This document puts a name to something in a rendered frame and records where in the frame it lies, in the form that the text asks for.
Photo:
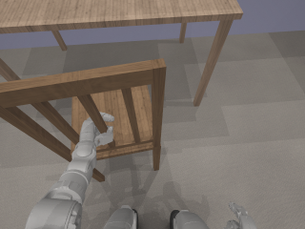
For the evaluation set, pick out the robot left forearm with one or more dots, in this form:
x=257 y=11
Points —
x=75 y=180

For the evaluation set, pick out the robot right hand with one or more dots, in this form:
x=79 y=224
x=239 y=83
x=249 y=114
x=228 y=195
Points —
x=245 y=221

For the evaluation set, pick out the left robot upper arm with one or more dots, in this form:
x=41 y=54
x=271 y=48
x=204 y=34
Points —
x=56 y=213

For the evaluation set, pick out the robot left hand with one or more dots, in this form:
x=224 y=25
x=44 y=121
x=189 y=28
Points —
x=90 y=132

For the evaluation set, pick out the table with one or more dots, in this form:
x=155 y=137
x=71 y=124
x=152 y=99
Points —
x=18 y=16

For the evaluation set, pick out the chair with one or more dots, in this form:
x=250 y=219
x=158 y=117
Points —
x=119 y=90

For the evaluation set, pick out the robot right foot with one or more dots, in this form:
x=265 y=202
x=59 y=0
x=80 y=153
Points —
x=172 y=216

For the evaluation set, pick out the right robot shin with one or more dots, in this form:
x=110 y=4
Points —
x=182 y=211

